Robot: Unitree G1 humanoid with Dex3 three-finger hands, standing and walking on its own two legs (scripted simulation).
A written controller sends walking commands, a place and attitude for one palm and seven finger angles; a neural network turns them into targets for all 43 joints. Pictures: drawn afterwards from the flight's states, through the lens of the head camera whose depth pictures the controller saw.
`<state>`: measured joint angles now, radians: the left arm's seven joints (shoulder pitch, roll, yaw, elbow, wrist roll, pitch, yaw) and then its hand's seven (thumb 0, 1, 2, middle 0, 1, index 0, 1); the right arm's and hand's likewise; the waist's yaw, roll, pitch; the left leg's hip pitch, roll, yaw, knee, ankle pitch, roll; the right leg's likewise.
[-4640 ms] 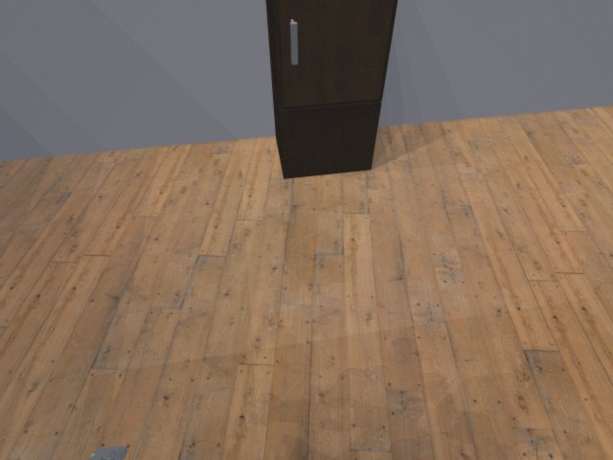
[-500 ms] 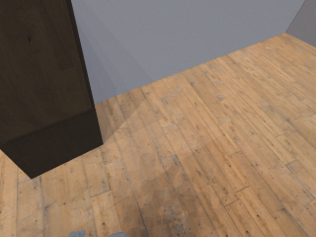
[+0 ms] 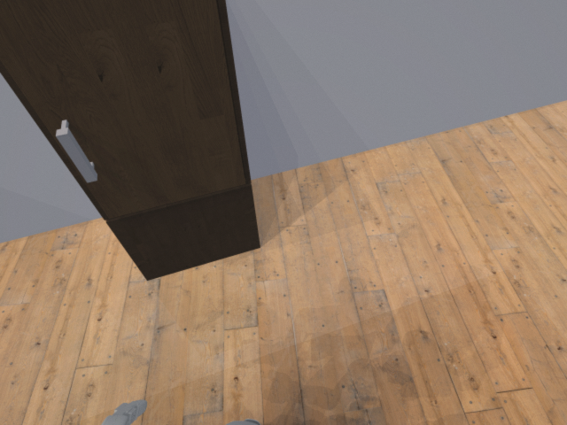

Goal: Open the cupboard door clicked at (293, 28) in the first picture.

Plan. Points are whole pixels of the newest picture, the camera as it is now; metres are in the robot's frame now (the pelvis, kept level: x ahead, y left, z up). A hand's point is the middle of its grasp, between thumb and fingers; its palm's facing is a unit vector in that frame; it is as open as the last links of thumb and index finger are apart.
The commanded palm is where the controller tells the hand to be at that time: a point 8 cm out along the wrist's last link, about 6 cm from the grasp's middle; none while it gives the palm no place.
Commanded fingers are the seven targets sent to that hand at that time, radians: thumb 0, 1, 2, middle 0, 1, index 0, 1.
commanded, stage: turn to face it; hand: left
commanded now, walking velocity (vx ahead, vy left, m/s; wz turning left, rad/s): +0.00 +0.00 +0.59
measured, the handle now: (78, 151) +0.70 +0.52 -0.06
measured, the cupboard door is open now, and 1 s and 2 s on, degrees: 0 0 0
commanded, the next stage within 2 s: take the last steps up to it in 0.48 s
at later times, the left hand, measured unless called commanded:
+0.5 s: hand out of the picture -0.08 +0.24 -0.17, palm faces +0.32 -0.91 -0.27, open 7.4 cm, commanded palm none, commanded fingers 0.00 0.90 0.90 -0.20 -0.30 -0.20 -0.30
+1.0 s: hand out of the picture -0.09 +0.15 -0.14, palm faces +0.43 -0.87 -0.22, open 7.4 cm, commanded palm none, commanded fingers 0.00 0.90 0.90 -0.20 -0.30 -0.20 -0.30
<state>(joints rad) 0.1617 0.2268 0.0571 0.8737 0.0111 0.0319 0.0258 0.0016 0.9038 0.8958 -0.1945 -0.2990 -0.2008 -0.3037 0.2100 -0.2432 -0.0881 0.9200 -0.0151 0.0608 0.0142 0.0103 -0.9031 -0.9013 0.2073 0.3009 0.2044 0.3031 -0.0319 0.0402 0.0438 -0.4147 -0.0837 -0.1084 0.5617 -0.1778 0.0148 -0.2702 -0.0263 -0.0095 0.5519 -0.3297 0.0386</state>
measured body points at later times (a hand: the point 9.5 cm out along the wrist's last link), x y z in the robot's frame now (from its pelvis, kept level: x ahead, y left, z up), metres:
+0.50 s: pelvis -0.04 +0.02 +0.01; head -0.01 +0.05 +0.45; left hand -0.09 +0.29 -0.15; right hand +0.15 -0.19 -0.12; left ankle -0.07 +0.12 -0.73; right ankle -0.01 -0.13 -0.68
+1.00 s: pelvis +0.00 +0.01 +0.02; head +0.01 -0.02 +0.47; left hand -0.11 +0.20 -0.12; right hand +0.10 -0.21 -0.15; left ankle -0.03 +0.17 -0.65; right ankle -0.01 -0.09 -0.73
